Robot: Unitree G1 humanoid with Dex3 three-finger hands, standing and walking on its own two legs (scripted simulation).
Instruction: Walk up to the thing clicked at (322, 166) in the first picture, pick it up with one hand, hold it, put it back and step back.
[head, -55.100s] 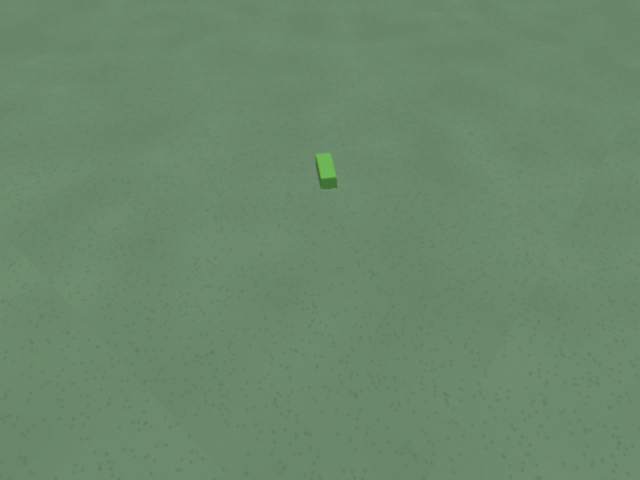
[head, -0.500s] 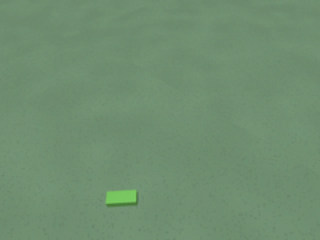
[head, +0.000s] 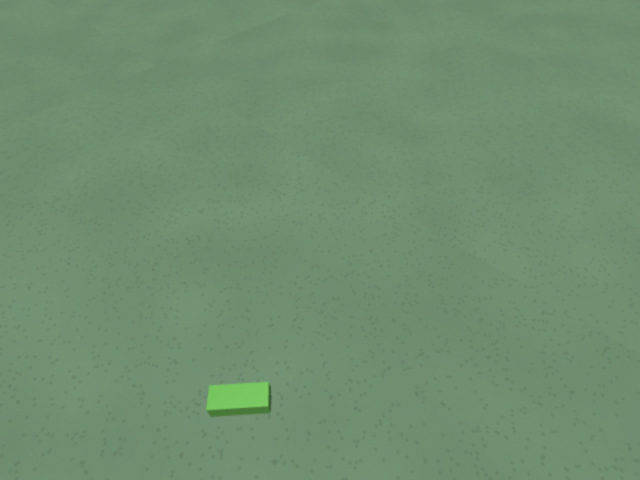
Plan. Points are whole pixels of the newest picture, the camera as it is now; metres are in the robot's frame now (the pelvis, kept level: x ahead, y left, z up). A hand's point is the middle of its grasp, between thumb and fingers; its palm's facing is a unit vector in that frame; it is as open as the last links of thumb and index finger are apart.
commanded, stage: stand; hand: left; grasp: from above
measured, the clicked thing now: (239, 399) +0.45 +0.25 -0.75
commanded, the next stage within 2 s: step back in 0.32 s
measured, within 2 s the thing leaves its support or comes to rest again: neither
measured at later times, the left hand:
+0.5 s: hand out of the picture +0.08 +0.27 -0.16, palm faces +0.00 -0.93 -0.38, open 7.4 cm
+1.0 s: hand out of the picture +0.02 +0.31 -0.18, palm faces -0.11 -0.92 -0.37, open 7.4 cm
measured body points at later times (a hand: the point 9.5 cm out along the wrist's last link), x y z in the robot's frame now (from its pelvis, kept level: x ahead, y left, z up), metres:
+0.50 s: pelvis -0.02 +0.01 -0.01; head +0.03 +0.01 +0.43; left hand +0.08 +0.32 -0.14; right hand +0.06 -0.30 -0.14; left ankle -0.01 +0.14 -0.73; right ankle -0.01 -0.12 -0.75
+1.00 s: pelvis -0.10 +0.05 -0.02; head -0.03 +0.06 +0.42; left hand +0.03 +0.36 -0.15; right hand -0.03 -0.26 -0.13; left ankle -0.04 +0.14 -0.75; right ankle -0.14 -0.08 -0.71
